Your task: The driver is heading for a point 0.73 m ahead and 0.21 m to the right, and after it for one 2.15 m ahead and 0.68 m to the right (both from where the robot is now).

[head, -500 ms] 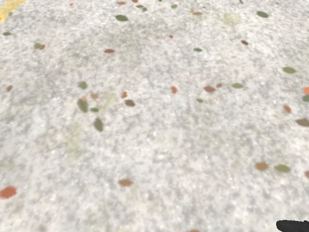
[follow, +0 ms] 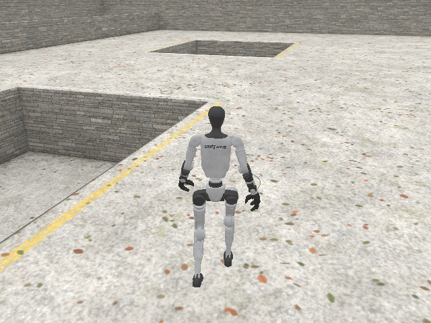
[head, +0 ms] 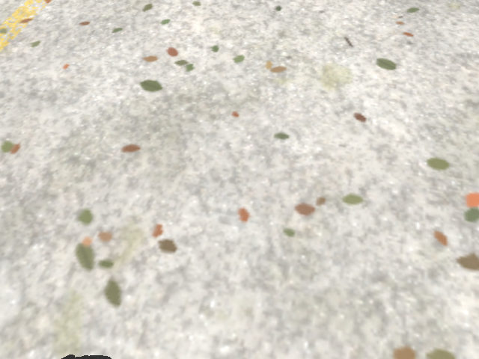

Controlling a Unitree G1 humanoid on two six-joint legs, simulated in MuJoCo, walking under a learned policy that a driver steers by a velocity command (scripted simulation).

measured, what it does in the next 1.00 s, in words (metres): walks ahead, turning right: left foot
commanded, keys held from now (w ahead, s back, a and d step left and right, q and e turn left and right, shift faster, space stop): w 0.40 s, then w+e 0.60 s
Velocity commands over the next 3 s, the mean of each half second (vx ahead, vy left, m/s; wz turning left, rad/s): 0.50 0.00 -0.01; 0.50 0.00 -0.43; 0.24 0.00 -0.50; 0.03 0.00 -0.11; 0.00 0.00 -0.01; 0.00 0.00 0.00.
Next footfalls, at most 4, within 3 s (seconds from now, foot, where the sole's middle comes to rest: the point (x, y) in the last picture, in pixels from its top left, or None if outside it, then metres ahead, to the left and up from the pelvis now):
0.48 left None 0.45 0.14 -0.76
1.02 right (291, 273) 0.70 -0.15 -0.76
1.48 left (253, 207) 0.94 -0.05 -0.76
1.78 right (315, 262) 0.73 -0.22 -0.76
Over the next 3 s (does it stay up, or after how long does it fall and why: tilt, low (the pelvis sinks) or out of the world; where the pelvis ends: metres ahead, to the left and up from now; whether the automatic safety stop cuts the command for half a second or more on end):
stays up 0.80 -0.13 0.02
